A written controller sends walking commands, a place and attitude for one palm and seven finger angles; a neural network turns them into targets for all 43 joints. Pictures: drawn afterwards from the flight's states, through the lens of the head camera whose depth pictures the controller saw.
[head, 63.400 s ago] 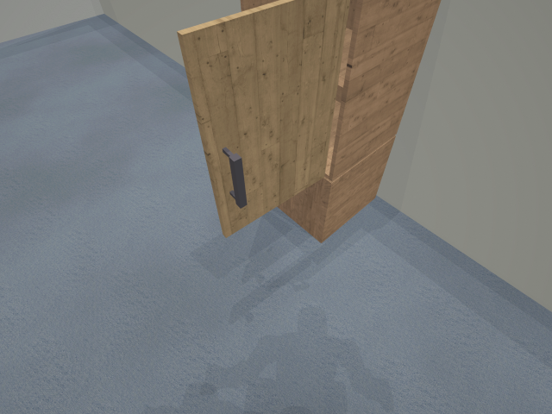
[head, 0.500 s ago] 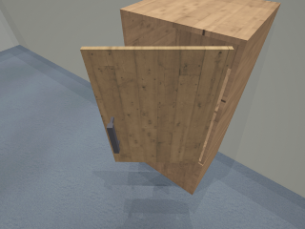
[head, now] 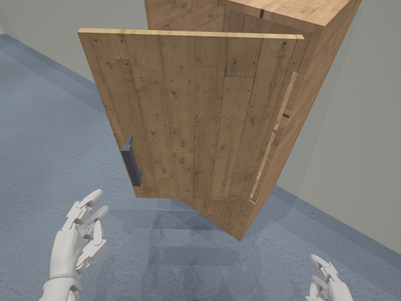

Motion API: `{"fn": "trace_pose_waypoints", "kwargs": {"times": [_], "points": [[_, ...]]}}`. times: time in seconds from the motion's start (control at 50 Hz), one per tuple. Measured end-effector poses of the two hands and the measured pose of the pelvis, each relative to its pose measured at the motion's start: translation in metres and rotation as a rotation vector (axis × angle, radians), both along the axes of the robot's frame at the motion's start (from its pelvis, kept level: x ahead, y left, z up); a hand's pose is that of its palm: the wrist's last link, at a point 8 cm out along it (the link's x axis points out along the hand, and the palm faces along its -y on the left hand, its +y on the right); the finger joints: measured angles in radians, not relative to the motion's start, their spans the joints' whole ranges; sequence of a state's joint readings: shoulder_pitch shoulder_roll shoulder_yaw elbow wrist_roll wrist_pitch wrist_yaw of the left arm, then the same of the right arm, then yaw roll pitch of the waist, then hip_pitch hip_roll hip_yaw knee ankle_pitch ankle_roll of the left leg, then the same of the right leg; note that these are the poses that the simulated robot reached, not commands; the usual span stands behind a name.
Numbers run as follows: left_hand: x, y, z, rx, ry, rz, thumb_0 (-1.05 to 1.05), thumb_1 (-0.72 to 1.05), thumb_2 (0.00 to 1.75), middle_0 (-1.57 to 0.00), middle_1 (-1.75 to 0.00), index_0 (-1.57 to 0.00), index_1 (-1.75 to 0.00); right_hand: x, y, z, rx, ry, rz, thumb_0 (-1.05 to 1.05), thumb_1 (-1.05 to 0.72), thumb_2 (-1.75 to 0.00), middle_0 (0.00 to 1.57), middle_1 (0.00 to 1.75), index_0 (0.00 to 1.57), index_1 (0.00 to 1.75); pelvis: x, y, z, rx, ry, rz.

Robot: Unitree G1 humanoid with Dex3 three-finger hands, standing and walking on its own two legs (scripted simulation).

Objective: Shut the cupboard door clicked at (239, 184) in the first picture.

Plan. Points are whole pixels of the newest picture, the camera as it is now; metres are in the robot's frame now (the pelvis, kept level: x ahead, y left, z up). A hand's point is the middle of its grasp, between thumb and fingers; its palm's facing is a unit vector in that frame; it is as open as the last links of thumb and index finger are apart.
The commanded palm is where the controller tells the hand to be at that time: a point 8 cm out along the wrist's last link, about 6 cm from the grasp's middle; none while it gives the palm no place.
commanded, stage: raise the hand and make a fist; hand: left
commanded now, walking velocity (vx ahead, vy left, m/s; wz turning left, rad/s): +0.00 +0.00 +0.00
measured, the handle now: (133, 161) +0.48 +0.20 -0.07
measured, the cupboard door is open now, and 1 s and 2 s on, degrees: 35 35 35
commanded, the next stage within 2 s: bring the fist close to the handle in 1.66 s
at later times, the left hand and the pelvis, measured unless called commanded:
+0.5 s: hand (116, 276) +0.19 +0.17 -0.05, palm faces -0.08 -1.00 +0.02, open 4.5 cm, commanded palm +0.14 +0.24 -0.04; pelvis -0.03 -0.01 -0.09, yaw +1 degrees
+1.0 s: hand (91, 274) +0.19 +0.22 -0.03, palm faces +0.05 -1.00 -0.03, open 3.1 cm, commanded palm +0.16 +0.26 -0.04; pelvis -0.03 +0.02 -0.08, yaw +1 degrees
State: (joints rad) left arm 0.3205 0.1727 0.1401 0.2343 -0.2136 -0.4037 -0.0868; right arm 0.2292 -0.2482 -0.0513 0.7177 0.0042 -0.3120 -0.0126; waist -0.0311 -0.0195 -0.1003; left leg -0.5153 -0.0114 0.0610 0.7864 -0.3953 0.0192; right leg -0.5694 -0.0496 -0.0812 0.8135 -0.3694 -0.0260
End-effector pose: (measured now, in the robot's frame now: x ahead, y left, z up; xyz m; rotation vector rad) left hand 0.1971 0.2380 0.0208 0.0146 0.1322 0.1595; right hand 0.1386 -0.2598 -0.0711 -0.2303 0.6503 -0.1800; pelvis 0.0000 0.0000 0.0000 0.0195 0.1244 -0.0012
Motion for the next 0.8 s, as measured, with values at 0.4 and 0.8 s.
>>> {"fn": "trace_pose_waypoints", "kwargs": {"times": [0.4,0.8], "points": [[-0.037,-0.007,-0.053,0.037,-0.199,-0.23,0.02,0.9,0.9,-0.63,-0.77,-0.63,-0.77,0.057,0.042,-0.097,0.064,-0.067,0.169,0.01,-0.9,-0.9,0.2,0.3,0.2,0.3,-0.033,-0.019,-0.1,-0.065,0.181,0.039],[-0.043,0.009,-0.076,-0.012,-0.074,-0.217,0.02,0.9,0.9,-1.0,-1.17,-1.0,-1.17,0.003,0.023,-0.083,-0.055,0.035,0.06,0.01,-0.9,-0.9,0.2,0.3,0.2,0.3,-0.035,0.013,-0.092,-0.066,0.196,0.023]]}}
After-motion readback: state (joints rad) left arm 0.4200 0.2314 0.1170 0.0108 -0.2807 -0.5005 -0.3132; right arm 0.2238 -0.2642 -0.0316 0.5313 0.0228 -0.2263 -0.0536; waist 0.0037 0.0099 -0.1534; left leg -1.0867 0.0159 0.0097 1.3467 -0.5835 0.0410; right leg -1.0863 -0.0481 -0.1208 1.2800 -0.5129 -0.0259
